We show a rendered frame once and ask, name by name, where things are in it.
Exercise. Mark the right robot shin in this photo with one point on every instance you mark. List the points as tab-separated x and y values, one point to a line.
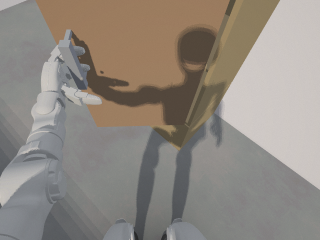
177	220

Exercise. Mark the left robot upper arm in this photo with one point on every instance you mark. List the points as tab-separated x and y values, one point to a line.
28	191

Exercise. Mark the left robot hand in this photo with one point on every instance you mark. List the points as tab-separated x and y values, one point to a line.
54	75

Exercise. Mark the left robot shin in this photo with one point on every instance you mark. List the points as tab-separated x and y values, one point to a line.
120	221

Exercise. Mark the robot shin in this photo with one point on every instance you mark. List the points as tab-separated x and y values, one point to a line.
177	220
120	221

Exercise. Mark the left robot forearm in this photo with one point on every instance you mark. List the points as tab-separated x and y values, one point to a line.
47	136

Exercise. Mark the cupboard door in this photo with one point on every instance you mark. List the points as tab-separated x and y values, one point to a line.
146	57

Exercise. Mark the handle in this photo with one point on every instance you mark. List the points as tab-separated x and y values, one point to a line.
70	57

